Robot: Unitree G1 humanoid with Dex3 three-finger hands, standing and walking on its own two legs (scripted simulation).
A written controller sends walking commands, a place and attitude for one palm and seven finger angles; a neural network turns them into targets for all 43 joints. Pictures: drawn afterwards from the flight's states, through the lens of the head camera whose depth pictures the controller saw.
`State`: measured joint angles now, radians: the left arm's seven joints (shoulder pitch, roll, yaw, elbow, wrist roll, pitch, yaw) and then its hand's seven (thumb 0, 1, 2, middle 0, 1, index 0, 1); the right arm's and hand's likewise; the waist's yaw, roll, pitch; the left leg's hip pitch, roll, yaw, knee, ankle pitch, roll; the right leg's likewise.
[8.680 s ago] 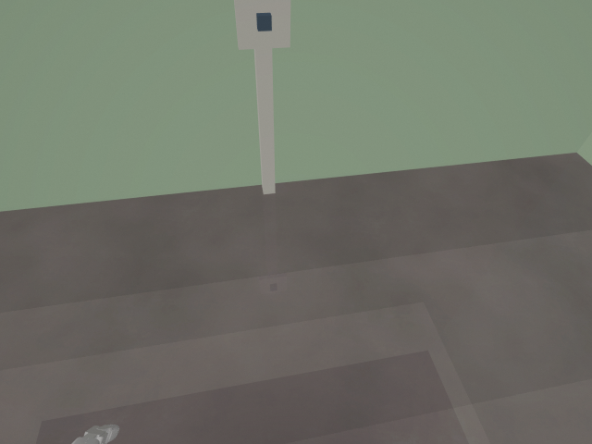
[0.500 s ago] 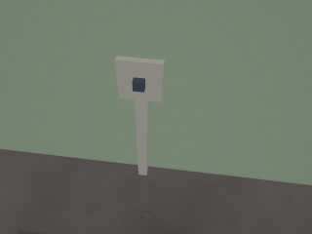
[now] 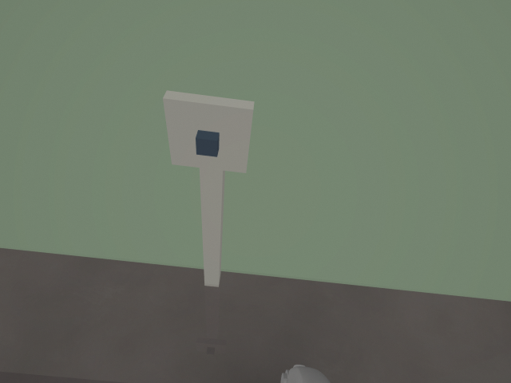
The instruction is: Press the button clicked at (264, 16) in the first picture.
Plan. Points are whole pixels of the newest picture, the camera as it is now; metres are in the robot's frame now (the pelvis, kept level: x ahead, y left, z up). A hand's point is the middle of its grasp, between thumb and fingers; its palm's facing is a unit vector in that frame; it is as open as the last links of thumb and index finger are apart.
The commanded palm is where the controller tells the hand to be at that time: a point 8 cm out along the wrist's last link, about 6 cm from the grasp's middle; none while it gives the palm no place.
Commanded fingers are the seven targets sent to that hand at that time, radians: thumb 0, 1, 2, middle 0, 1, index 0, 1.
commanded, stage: shuffle to correct the standing spot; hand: left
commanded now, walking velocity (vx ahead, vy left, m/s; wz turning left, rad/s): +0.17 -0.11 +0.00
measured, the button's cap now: (208, 142) +0.58 +0.13 +0.03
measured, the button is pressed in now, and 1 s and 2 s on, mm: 0 0 0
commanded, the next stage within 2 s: come to a stop and stand still in 0.28 s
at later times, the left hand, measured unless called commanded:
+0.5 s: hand (203, 368) +0.18 +0.09 -0.17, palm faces +0.07 -0.98 -0.20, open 7.0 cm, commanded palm none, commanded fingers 0.00 0.90 0.90 -0.20 -0.30 -0.20 -0.30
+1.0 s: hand out of the picture +0.07 +0.10 -0.18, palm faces +0.07 -0.98 -0.18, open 7.4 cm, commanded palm none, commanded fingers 0.00 0.90 0.90 -0.20 -0.30 -0.20 -0.30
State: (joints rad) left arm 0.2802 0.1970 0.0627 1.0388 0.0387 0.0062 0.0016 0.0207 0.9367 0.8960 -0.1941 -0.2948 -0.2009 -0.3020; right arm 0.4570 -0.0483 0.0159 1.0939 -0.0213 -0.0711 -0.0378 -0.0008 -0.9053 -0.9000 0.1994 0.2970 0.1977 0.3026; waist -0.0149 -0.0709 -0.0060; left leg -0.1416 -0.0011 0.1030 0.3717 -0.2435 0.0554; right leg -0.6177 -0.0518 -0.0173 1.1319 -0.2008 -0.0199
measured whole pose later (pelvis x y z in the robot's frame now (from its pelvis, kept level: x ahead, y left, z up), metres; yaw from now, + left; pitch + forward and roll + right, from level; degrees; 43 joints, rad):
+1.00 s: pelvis +0.10 -0.07 -0.01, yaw +0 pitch -1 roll +0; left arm 0.34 0.14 0.01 1.06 0.02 0.01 0.03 0.00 0.91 0.90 -0.20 -0.29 -0.20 -0.30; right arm 0.18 -0.16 -0.01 1.00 -0.01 0.02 -0.02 -0.01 -0.93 -0.90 0.20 0.30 0.20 0.30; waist 0.04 0.00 0.04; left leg -0.27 -0.02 0.09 0.46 -0.18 0.05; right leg -0.24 0.01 -0.13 0.47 -0.23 -0.06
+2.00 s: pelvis +0.14 -0.05 +0.00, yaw -1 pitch -1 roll +0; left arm 0.33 0.12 -0.02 1.13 0.01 -0.01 0.04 0.00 0.91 0.90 -0.20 -0.30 -0.20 -0.30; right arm 0.27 -0.15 0.03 1.13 -0.01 -0.02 -0.03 0.00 -0.91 -0.90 0.20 0.30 0.20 0.30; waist 0.02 -0.02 0.04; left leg -0.17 -0.04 0.09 0.42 -0.24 0.07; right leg -0.16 -0.01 -0.10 0.44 -0.26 -0.03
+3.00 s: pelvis +0.11 -0.07 -0.01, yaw -2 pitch -1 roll +1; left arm 0.26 0.15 0.03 1.03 0.02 0.02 0.05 0.00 0.91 0.90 -0.20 -0.30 -0.20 -0.30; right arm 0.23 -0.15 -0.02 1.06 -0.01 0.02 -0.03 0.00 -0.91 -0.90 0.20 0.30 0.20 0.30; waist 0.01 -0.01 0.09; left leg -0.27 -0.02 0.10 0.54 -0.25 0.04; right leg -0.27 0.01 -0.10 0.57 -0.28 -0.06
